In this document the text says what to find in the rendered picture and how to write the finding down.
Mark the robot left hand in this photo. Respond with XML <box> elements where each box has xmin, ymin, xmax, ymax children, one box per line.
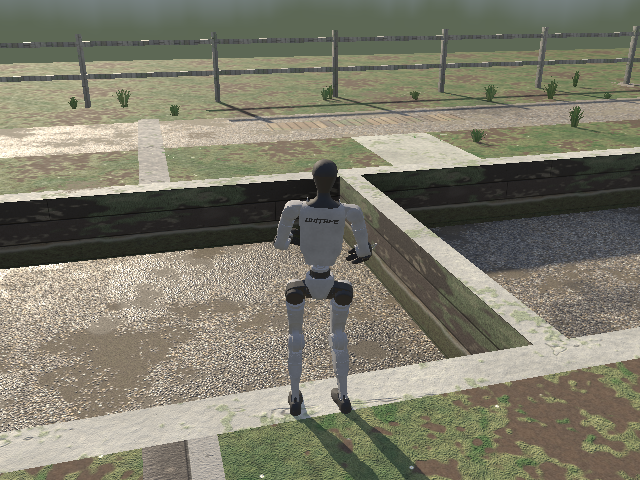
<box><xmin>290</xmin><ymin>228</ymin><xmax>300</xmax><ymax>246</ymax></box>

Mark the robot right forearm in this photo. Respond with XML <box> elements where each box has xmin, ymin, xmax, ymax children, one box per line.
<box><xmin>360</xmin><ymin>242</ymin><xmax>372</xmax><ymax>259</ymax></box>

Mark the robot right upper arm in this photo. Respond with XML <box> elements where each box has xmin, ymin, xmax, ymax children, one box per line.
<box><xmin>344</xmin><ymin>203</ymin><xmax>371</xmax><ymax>257</ymax></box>

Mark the robot left forearm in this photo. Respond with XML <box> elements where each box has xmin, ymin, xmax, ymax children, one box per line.
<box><xmin>273</xmin><ymin>232</ymin><xmax>293</xmax><ymax>245</ymax></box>

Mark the robot torso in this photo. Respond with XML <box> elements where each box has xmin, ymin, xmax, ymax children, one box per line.
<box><xmin>299</xmin><ymin>197</ymin><xmax>346</xmax><ymax>300</ymax></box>

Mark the robot left upper arm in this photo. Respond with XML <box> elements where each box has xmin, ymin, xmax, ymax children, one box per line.
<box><xmin>274</xmin><ymin>200</ymin><xmax>303</xmax><ymax>250</ymax></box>

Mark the robot right hand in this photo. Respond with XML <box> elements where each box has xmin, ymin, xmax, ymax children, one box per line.
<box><xmin>346</xmin><ymin>248</ymin><xmax>370</xmax><ymax>264</ymax></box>

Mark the robot left thigh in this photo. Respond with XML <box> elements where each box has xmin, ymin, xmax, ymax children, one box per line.
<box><xmin>285</xmin><ymin>279</ymin><xmax>306</xmax><ymax>352</ymax></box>

